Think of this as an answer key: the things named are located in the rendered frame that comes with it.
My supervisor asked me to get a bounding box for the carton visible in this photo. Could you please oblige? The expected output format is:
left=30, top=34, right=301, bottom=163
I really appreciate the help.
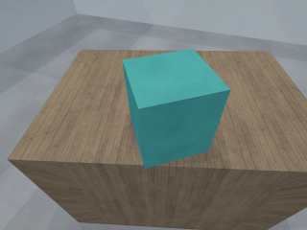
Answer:
left=122, top=49, right=231, bottom=169

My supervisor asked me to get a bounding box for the pedestal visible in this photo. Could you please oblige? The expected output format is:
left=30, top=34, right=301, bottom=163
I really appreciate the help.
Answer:
left=8, top=49, right=307, bottom=230

